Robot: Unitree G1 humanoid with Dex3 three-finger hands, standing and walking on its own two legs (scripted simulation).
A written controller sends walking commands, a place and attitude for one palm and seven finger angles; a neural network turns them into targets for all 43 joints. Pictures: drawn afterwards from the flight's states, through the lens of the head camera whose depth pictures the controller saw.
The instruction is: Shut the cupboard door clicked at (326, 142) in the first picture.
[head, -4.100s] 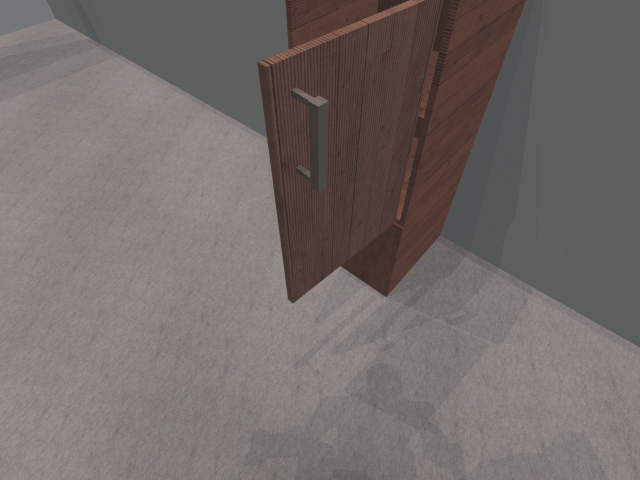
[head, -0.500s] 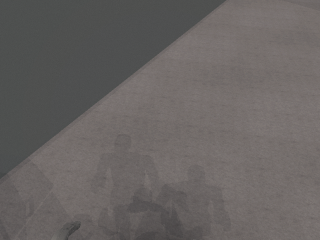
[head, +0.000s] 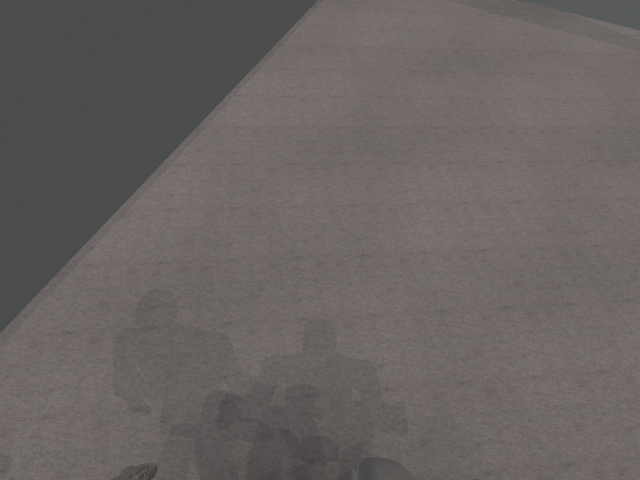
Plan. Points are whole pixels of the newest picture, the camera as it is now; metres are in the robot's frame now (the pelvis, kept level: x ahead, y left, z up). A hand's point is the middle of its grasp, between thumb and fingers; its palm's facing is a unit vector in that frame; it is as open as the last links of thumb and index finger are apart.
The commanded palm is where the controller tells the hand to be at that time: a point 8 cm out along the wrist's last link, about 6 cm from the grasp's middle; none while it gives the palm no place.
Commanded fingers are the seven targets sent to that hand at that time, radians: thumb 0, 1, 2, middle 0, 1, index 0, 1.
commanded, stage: walk around to get in front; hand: left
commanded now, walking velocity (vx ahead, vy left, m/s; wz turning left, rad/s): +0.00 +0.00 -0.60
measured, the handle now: out of the picture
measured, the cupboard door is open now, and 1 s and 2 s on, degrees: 84 84 84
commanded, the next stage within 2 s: walk to a spot facing it in 1.32 s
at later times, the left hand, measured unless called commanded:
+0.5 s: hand (232, 453) +0.16 +0.13 -0.16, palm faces -0.25 -0.95 -0.20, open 7.4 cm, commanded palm none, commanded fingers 0.00 0.90 0.90 -0.20 -0.30 -0.20 -0.30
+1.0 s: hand (388, 261) +0.51 -0.10 -0.16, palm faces -0.61 -0.75 -0.25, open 7.4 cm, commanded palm none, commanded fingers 0.00 0.90 0.90 -0.20 -0.30 -0.20 -0.30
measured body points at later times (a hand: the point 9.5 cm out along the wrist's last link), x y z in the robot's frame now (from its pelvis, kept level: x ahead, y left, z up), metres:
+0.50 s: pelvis +0.08 -0.05 +0.00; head +0.13 -0.06 +0.45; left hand +0.18 +0.18 -0.15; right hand +0.10 -0.33 -0.13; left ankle +0.15 +0.08 -0.70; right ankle +0.00 -0.14 -0.74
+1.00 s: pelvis +0.26 -0.17 -0.03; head +0.29 -0.21 +0.42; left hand +0.54 -0.06 -0.14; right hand +0.04 -0.30 -0.17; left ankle +0.20 +0.05 -0.71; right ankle +0.28 -0.28 -0.74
